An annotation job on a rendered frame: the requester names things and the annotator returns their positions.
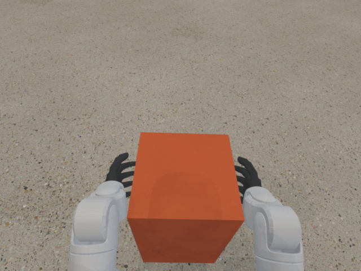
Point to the robot right forearm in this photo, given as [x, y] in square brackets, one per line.
[277, 231]

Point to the carton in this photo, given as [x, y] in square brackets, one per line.
[185, 204]

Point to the robot left forearm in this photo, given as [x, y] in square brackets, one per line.
[94, 236]

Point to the left robot hand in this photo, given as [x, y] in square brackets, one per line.
[115, 171]

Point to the right robot hand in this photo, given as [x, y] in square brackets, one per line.
[250, 178]

